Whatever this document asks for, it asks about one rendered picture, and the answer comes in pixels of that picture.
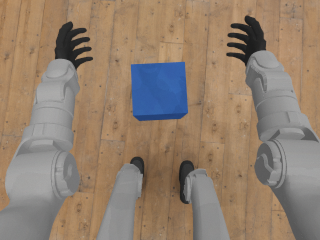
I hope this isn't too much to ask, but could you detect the right robot hand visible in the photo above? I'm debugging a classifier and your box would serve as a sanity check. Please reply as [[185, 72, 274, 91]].
[[226, 15, 266, 66]]

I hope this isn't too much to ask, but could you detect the robot right thigh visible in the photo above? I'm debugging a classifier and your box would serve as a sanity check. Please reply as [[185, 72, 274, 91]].
[[185, 173, 230, 240]]

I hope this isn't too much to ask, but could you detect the right robot forearm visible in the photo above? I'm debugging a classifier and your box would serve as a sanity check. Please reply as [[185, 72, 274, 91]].
[[245, 50, 320, 143]]

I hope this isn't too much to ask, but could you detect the robot left foot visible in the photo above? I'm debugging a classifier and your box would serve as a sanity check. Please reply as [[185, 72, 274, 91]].
[[130, 156, 144, 177]]

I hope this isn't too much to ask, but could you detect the robot left upper arm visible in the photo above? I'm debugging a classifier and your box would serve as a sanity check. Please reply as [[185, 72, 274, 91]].
[[0, 149, 80, 240]]

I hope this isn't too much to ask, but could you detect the left robot hand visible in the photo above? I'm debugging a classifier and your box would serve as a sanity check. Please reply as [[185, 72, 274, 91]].
[[54, 21, 93, 71]]

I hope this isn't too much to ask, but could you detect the robot right upper arm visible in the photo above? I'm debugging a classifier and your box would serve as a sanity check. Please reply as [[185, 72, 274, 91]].
[[254, 138, 320, 240]]

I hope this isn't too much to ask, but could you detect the carton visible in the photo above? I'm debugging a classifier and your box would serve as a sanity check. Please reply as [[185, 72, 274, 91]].
[[131, 62, 188, 121]]

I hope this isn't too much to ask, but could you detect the left robot forearm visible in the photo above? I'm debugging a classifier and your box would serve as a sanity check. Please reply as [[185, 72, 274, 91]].
[[5, 58, 80, 198]]

